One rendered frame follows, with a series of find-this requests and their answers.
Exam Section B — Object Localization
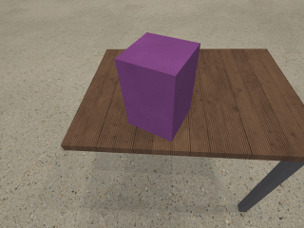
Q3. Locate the table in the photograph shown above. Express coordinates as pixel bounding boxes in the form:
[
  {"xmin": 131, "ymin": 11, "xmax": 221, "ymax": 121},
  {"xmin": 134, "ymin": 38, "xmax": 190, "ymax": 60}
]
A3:
[{"xmin": 61, "ymin": 48, "xmax": 304, "ymax": 213}]

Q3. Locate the carton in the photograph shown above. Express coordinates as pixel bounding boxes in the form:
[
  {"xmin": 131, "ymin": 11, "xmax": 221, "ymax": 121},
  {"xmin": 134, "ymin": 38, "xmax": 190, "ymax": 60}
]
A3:
[{"xmin": 114, "ymin": 32, "xmax": 200, "ymax": 142}]

